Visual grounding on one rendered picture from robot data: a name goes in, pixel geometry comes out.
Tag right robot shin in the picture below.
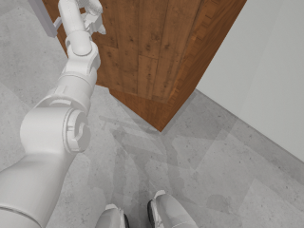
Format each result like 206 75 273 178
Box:
152 190 165 228

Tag robot left forearm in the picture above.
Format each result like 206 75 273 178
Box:
20 30 101 145

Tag cupboard door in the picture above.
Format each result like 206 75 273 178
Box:
42 0 205 104

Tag handle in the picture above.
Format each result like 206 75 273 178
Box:
28 0 62 38

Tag robot left hand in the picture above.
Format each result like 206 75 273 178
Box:
58 0 106 36

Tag robot right thigh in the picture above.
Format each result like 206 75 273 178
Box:
150 194 199 228

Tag robot left upper arm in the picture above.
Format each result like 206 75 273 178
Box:
0 106 91 228

